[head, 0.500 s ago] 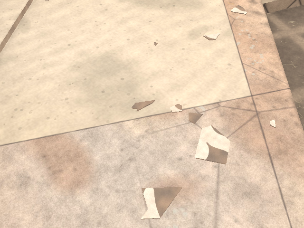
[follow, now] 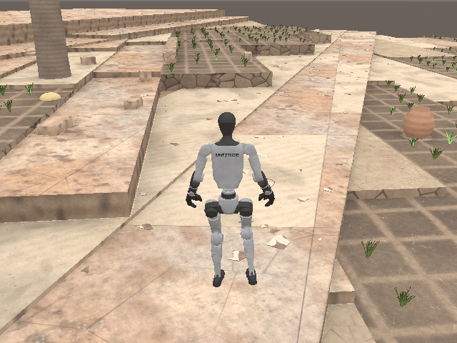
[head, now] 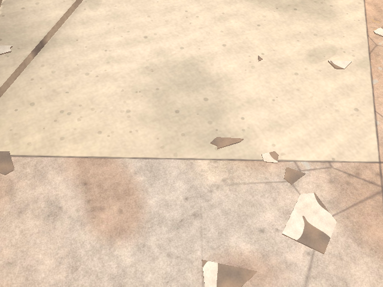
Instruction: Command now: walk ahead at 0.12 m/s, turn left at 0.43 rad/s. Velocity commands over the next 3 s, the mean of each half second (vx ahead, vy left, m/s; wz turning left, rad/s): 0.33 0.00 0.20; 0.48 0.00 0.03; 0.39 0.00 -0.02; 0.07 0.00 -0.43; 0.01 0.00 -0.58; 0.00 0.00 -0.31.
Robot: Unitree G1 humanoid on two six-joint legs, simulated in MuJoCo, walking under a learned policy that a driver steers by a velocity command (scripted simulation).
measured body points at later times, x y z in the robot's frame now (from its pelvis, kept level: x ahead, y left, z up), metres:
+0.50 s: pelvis +0.14 -0.02 +0.01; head +0.16 -0.03 +0.46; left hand +0.09 +0.26 -0.10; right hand +0.37 -0.23 -0.08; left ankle +0.25 +0.15 -0.70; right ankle +0.04 -0.15 -0.73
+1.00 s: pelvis +0.39 +0.03 +0.00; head +0.42 +0.03 +0.45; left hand +0.60 +0.28 -0.08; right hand +0.41 -0.25 -0.12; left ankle +0.26 +0.13 -0.73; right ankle +0.59 -0.09 -0.70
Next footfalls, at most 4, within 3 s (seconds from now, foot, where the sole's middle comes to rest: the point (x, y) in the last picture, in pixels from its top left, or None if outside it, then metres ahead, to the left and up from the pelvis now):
0.14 right None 0.08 -0.15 -0.77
0.58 left None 0.30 0.14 -0.77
1.08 right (210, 223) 0.64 -0.07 -0.77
1.54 left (149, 177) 0.84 0.16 -0.77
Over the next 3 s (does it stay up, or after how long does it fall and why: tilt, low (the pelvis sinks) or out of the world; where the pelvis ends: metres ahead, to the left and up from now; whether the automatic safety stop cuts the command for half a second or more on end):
stays up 0.71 -0.01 0.01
